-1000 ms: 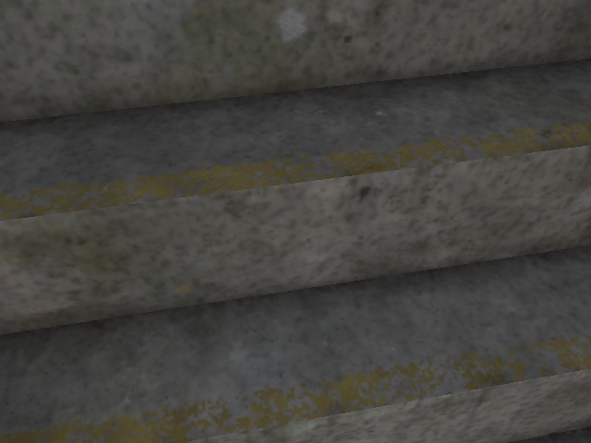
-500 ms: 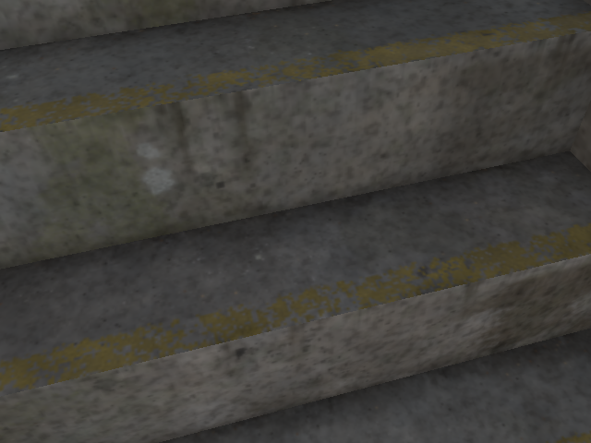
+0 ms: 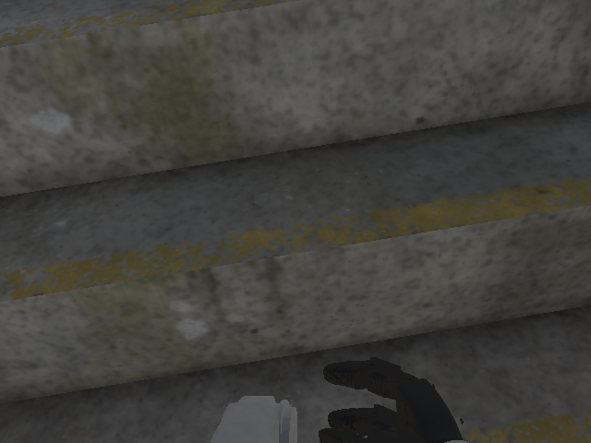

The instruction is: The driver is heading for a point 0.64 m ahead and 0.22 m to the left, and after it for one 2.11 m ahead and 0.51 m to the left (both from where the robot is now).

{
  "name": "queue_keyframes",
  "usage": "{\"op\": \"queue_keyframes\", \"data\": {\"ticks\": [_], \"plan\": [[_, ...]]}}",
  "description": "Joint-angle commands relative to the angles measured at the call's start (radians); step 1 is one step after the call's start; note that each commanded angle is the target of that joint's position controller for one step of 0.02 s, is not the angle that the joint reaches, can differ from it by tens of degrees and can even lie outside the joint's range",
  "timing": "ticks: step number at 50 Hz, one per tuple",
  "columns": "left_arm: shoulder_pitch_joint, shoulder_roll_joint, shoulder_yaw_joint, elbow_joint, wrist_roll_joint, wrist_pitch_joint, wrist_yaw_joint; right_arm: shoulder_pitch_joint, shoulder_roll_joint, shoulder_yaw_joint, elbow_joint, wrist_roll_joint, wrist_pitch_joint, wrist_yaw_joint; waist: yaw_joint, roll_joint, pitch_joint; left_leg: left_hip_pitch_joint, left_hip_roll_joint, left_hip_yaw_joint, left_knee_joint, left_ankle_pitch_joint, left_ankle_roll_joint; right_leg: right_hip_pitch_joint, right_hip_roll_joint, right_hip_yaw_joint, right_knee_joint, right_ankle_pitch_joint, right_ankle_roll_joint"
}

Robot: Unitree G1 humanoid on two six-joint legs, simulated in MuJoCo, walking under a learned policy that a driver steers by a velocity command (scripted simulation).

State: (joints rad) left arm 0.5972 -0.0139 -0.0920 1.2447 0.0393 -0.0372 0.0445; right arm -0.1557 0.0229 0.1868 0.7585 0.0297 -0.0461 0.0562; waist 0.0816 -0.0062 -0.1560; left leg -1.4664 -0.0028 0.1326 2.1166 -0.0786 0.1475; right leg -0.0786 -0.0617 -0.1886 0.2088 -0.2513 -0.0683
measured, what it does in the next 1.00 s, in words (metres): climbs, turning left: left foot 0.25 m higher, then right foot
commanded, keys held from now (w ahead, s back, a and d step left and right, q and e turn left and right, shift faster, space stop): w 0.22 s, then w+q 0.78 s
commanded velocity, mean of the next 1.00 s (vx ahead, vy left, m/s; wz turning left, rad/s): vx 0.50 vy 0.00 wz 0.33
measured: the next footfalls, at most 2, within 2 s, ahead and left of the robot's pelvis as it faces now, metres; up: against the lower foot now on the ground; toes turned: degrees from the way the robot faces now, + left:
left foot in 0.14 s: +0.19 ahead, +0.13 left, +0.25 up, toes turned +6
right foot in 0.48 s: +0.05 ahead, -0.23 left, +0.28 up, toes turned +0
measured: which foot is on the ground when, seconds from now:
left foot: up 0.00-0.12, down 0.14-0.50, up 0.52-0.64, down 0.66-0.92, up 0.94-1.00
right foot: down 0.00-0.08, up 0.10-0.46, down 0.48-0.52, up 0.54-0.62, down 0.64-0.84, up 0.86-1.00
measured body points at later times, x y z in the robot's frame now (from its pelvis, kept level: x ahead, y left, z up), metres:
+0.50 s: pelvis +0.05 -0.07 +0.13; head +0.02 -0.11 +0.57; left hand +0.17 +0.15 +0.03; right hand +0.25 -0.29 +0.01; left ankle +0.15 +0.12 -0.51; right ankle +0.03 -0.23 -0.47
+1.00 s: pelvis +0.07 -0.20 +0.06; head +0.09 -0.27 +0.50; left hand +0.13 +0.12 +0.03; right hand +0.36 -0.34 -0.02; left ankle +0.07 -0.01 -0.37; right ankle +0.03 -0.29 -0.66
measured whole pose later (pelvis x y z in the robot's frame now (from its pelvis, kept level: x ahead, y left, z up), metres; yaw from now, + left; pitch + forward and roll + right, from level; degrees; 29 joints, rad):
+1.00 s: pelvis +0.07 -0.20 +0.06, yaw +16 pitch +2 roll +4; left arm 0.22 0.29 0.05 0.59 0.12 0.04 0.04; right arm 0.03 -0.22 -0.01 0.55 0.05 0.02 -0.09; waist 0.02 0.11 -0.06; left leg -1.13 -0.21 -0.18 2.04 -0.53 -0.03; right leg -0.28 -0.05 -0.06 0.65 0.28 -0.13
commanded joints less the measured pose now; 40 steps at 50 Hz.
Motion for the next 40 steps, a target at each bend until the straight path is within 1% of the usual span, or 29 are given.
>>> {"op": "queue_keyframes", "data": {"ticks": [1,2,3,4,5,6,7,8,9,10,11,17,20,23,25,26,27,28,29,30,31,32,33,34,35,36,37,38,40], "plan": [[0.085,0.187,0.016,0.04,-0.049,0.0,0.019,-0.31,0.012,0.008,-0.2,-0.028,-0.044,0.023,-0.107,-0.145,0.005,0.504,-0.042,0.123,-0.508,-0.278,0.049,-0.065,-0.181,0.002,-0.044,1.687,0.021],[0.169,0.262,0.03,0.054,-0.043,-0.03,0.019,-0.209,-0.075,-0.027,-0.177,-0.024,-0.032,0.017,-0.127,-0.254,-0.125,0.693,-0.155,0.231,-0.617,-0.497,0.035,0.056,-0.202,0.043,0.01,2.176,-0.059],[0.248,0.234,0.031,0.077,-0.045,-0.051,0.011,-0.143,-0.051,-0.032,-0.131,-0.051,-0.025,0.008,-0.072,-0.254,-0.16,0.926,-0.108,0.096,-0.658,-0.633,0.064,-0.046,-0.261,0.111,0.185,2.523,-0.073],[0.265,0.249,0.032,0.04,-0.041,-0.082,-0.004,0.006,-0.066,-0.044,-0.112,-0.061,-0.019,0.001,-0.111,-0.237,-0.31,1.246,-0.024,-0.114,-0.708,-0.626,0.119,-0.275,-0.234,0.145,0.352,2.584,-0.034],[0.117,0.367,0.06,-0.014,-0.05,-0.114,-0.028,0.313,-0.181,-0.091,-0.049,-0.078,0.021,-0.028,-0.261,-0.227,-0.481,1.293,0.003,-0.276,-0.877,-0.734,0.116,-0.162,-0.194,0.143,0.43,2.342,-0.083],[0.001,0.387,0.077,-0.077,-0.049,-0.123,-0.058,0.463,-0.263,-0.13,0.054,-0.079,0.054,-0.04,-0.277,-0.079,-0.518,1.401,-0.004,-0.296,-1.011,-0.702,0.091,-0.235,-0.161,0.148,0.465,1.887,-0.141],[-0.131,0.301,0.066,-0.124,-0.024,-0.107,-0.079,0.446,-0.31,-0.173,0.186,-0.071,0.096,-0.038,-0.232,0.241,-0.445,1.335,0.059,-0.409,-1.077,-0.669,0.115,-0.404,-0.04,0.097,0.776,0.962,-0.158],[-0.354,0.247,0.07,-0.227,-0.036,-0.089,-0.088,0.262,-0.259,-0.159,0.172,-0.107,0.12,-0.057,-0.173,0.327,-0.266,1.026,0.188,-0.65,-1.335,-0.805,0.189,-0.599,0.054,0.225,1.424,0.348,-0.112],[-0.49,0.142,0.055,-0.38,-0.053,-0.074,-0.086,0.102,-0.192,-0.136,0.111,-0.139,0.114,-0.061,-0.091,0.261,-0.093,0.738,0.21,-0.648,-1.431,-0.97,0.129,-0.697,0.11,0.338,1.757,0.13,-0.123],[-0.419,0.07,0.039,-0.417,-0.021,-0.054,-0.09,0.001,-0.127,-0.122,0.116,-0.1,0.09,-0.058,0.017,0.156,0.048,0.54,0.208,-0.567,-1.367,-1.001,0.053,-0.745,0.113,0.372,1.789,0.031,-0.136],[-0.32,0.1,0.045,-0.407,-0.002,-0.044,-0.09,0.011,-0.114,-0.126,0.155,-0.066,0.064,-0.049,0.071,0.027,0.104,0.504,0.191,-0.444,-1.327,-0.932,-0.003,-0.766,0.103,0.369,1.704,0.103,-0.129],[-0.224,0.204,0.035,-0.378,-0.014,0.019,-0.053,-0.035,-0.238,-0.14,0.181,-0.081,0.009,-0.056,0.167,0.109,0.1,0.36,0.224,-0.349,-1.494,-0.806,0.037,-0.675,0.061,0.218,1.656,0.323,0.003],[-0.316,0.213,0.018,-0.41,-0.01,0.03,-0.018,0.02,-0.301,-0.149,0.14,-0.063,-0.011,-0.064,0.1,0.18,0.068,0.417,0.259,-0.435,-1.465,-0.775,0.049,-0.694,-0.002,0.259,1.474,0.074,0.015],[-0.38,0.198,0.011,-0.455,-0.01,0.031,-0.026,0.112,-0.339,-0.175,0.084,-0.064,-0.014,-0.095,0.001,0.167,-0.022,0.591,0.309,-0.631,-1.397,-0.81,0.044,-0.74,-0.083,0.348,1.217,0.02,-0.027],[-0.264,0.19,0.01,-0.431,-0.02,0.027,-0.025,0.072,-0.331,-0.184,0.012,-0.065,0.013,-0.109,0.05,0.074,-0.079,0.492,0.214,-0.522,-1.268,-0.765,-0.029,-0.427,-0.079,0.305,0.783,0.01,-0.073],[-0.098,0.267,0.029,-0.376,0.024,0.013,-0.022,-0.012,-0.214,-0.164,-0.046,-0.029,0.041,-0.101,0.101,-0.145,0.023,0.322,-0.027,-0.145,-0.883,-0.486,-0.193,-0.238,-0.138,0.384,0.289,-0.124,-0.131],[-0.097,0.357,0.069,-0.324,0.02,0.006,-0.039,0.027,-0.123,-0.167,-0.071,-0.033,0.039,-0.073,0.019,-0.459,0.054,0.215,-0.173,0.184,-0.437,-0.313,-0.288,-0.074,-0.158,0.333,0.289,0.443,-0.131],[-0.099,0.182,0.036,-0.304,0.038,0.009,-0.07,-0.075,-0.1,-0.159,-0.068,-0.023,0.035,-0.081,0.047,-0.261,0.094,0.201,-0.093,0.012,-0.229,-0.344,-0.212,-0.116,-0.104,0.243,0.223,0.703,-0.077],[-0.135,0.088,0.017,-0.233,0.015,0.015,-0.082,-0.043,-0.035,-0.115,-0.103,0.006,0.027,-0.088,-0.031,-0.142,0.165,0.427,-0.067,-0.069,-0.201,-0.422,-0.104,-0.287,-0.115,0.126,-0.181,0.865,-0.025],[-0.169,0.083,0.012,-0.236,-0.001,0.018,-0.102,0.071,-0.076,-0.108,-0.163,0.019,0.009,-0.077,-0.116,-0.05,0.233,0.472,-0.048,-0.119,-0.359,-0.567,-0.028,-0.242,-0.012,0.032,-0.351,0.635,-0.005],[-0.28,0.146,0.019,-0.273,0.011,0.02,-0.103,0.182,-0.104,-0.11,-0.199,0.008,-0.017,-0.031,-0.248,-0.123,0.143,0.745,-0.139,-0.028,-0.447,-0.543,-0.018,-0.216,-0.026,-0.068,-0.332,1.056,0.007],[-0.351,0.323,0.056,-0.286,-0.005,0.006,-0.078,0.187,-0.155,-0.121,-0.236,-0.017,-0.036,0.013,-0.323,-0.137,-0.009,0.83,-0.143,0.012,-0.493,-0.485,-0.003,-0.052,-0.108,-0.017,-0.166,1.778,0.038],[-0.356,0.582,0.127,-0.31,0.054,0.002,-0.053,0.212,-0.207,-0.138,-0.247,-0.035,-0.066,0.037,-0.369,-0.245,-0.091,0.638,-0.149,0.068,-0.746,-0.785,-0.034,0.369,-0.175,0.06,0.261,2.366,-0.016],[-0.429,0.606,0.142,-0.381,0.097,0.026,-0.038,0.257,-0.278,-0.154,-0.255,-0.024,-0.045,0.034,-0.347,-0.25,-0.237,0.574,-0.148,0.052,-0.9,-0.87,-0.061,0.602,-0.25,0.134,0.458,2.663,-0.072],[-0.419,0.537,0.136,-0.466,0.056,0.054,-0.015,0.204,-0.311,-0.16,-0.217,-0.031,-0.05,0.035,-0.242,-0.042,-0.35,0.689,-0.21,0.031,-0.729,-0.547,-0.055,0.498,-0.215,0.092,0.463,2.839,-0.006],[-0.356,0.537,0.163,-0.492,0.013,0.074,0.0,0.07,-0.29,-0.16,-0.249,-0.051,-0.032,0.028,-0.143,0.049,-0.342,0.681,-0.192,-0.02,-0.739,-0.597,-0.048,0.375,-0.184,0.108,0.449,2.613,0.065],[-0.344,0.587,0.182,-0.538,-0.011,0.08,0.02,0.093,-0.301,-0.156,-0.255,-0.069,-0.011,0.012,-0.166,0.093,-0.292,0.755,-0.186,-0.032,-0.774,-0.599,-0.018,0.227,-0.169,0.09,0.5,2.527,0.091],[-0.336,0.593,0.193,-0.555,-0.038,0.088,0.03,0.073,-0.298,-0.158,-0.273,-0.064,0.015,0.007,-0.165,0.03,-0.242,0.764,-0.18,-0.048,-0.802,-0.655,-0.017,0.171,-0.171,0.124,0.518,2.406,0.056],[-0.26,0.546,0.189,-0.582,-0.005,0.1,0.052,0.003,-0.268,-0.16,-0.305,-0.054,0.069,-0.015,-0.113,0.04,-0.109,0.79,-0.236,0.04,-0.809,-0.589,-0.038,0.062,-0.181,0.126,0.401,2.189,-0.009]]}}
Keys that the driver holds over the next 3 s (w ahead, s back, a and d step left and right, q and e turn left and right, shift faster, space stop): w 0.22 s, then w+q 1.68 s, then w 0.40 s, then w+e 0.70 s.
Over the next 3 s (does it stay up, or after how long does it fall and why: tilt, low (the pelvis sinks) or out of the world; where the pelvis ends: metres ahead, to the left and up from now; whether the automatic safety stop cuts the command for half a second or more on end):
stays up -0.04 -0.05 -0.01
